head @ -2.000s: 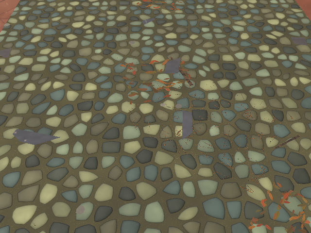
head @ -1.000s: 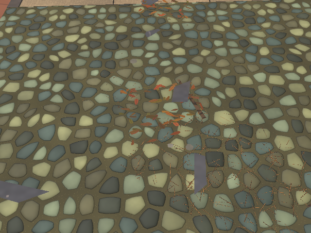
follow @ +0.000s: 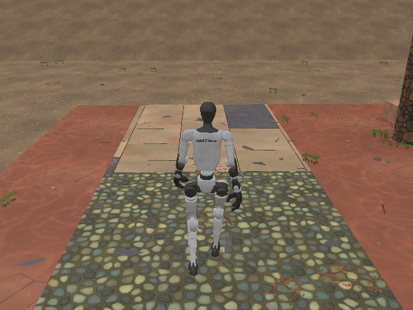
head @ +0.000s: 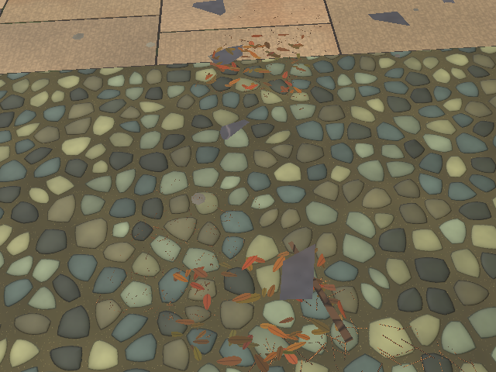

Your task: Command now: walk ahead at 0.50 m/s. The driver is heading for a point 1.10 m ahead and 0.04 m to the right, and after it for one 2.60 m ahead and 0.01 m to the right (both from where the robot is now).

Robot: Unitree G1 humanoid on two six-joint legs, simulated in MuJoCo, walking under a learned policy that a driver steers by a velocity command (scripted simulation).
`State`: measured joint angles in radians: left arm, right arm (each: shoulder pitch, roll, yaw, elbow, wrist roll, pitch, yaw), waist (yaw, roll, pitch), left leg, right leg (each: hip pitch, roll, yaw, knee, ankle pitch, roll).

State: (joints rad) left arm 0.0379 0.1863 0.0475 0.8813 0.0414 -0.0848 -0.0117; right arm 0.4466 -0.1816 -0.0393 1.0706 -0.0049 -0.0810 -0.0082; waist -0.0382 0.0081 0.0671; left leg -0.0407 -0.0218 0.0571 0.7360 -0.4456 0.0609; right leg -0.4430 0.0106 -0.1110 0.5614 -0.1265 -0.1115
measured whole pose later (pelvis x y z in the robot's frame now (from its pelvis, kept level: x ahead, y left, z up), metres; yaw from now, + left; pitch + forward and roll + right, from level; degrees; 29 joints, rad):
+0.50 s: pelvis +0.27 +0.01 +0.01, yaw +0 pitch +1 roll -1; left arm 0.47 0.18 0.04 1.08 0.02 -0.09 0.01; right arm 0.01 -0.18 -0.03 0.87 -0.02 -0.06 0.02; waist 0.06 0.02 0.06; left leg -0.49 0.02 0.09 0.53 -0.11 0.10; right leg 0.14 0.06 -0.08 0.24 -0.39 -0.05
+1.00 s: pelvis +0.54 +0.02 +0.02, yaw +0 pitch +1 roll +2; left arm 0.03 0.19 0.03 0.88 0.02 -0.04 -0.03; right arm 0.46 -0.17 -0.04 1.06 -0.02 -0.10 -0.01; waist -0.06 -0.03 0.05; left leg 0.11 -0.08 0.09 0.17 -0.29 0.06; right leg -0.57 -0.07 -0.07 0.61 -0.05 -0.05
